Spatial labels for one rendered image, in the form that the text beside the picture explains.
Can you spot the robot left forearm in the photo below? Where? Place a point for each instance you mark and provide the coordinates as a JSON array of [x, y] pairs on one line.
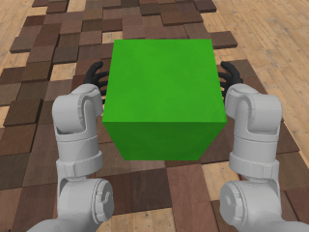
[[76, 131]]

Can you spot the right robot upper arm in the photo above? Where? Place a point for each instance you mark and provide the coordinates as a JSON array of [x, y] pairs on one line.
[[254, 207]]

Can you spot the robot right forearm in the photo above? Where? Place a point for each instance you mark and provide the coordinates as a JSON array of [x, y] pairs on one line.
[[256, 132]]

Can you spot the carton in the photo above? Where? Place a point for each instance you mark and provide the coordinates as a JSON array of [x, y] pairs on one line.
[[163, 98]]

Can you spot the left robot upper arm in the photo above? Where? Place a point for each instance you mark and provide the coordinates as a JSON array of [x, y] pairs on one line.
[[83, 206]]

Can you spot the robot left hand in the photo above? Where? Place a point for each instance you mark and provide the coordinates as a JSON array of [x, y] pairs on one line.
[[92, 77]]

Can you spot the robot right hand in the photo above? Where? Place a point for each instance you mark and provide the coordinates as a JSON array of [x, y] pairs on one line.
[[231, 78]]

